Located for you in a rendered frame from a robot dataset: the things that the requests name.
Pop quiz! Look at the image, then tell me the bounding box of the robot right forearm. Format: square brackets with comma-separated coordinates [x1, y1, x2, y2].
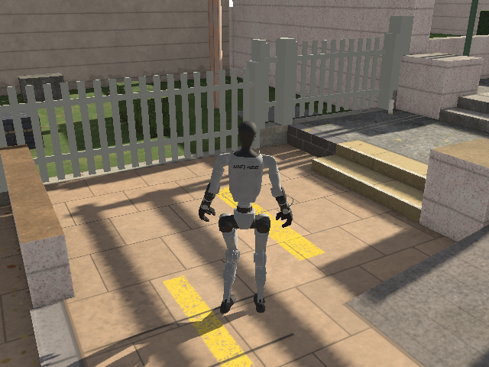
[275, 185, 290, 214]

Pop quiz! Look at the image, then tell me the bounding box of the robot left forearm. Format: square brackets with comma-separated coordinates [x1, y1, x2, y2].
[200, 182, 215, 209]

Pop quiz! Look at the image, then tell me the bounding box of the robot head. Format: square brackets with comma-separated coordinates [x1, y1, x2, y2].
[233, 121, 260, 158]

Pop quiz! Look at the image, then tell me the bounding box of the right robot foot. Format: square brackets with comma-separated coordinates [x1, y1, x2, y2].
[254, 293, 265, 313]

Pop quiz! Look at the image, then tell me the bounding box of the left robot hand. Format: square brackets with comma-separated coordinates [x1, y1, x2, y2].
[199, 206, 215, 222]

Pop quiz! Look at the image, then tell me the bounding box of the right robot hand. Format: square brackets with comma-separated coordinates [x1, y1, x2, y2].
[276, 210, 293, 228]

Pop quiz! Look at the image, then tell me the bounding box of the robot left upper arm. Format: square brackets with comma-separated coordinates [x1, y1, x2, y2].
[208, 153, 231, 194]

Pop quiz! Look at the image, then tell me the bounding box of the robot right upper arm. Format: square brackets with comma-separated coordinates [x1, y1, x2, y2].
[262, 154, 283, 197]

